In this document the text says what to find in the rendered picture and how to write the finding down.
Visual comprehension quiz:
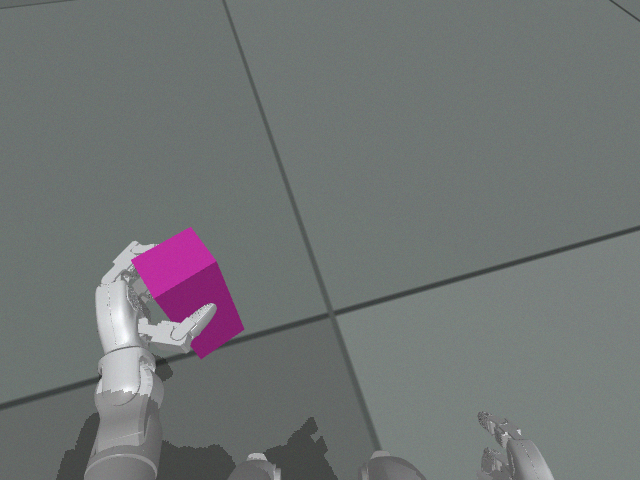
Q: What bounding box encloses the carton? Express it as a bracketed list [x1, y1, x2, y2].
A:
[131, 227, 244, 359]

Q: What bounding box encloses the left robot hand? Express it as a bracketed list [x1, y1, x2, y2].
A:
[95, 241, 217, 355]

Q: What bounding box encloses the left robot arm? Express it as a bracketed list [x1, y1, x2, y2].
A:
[84, 346, 164, 480]

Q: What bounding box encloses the right robot hand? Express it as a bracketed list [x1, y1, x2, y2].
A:
[476, 411, 554, 480]

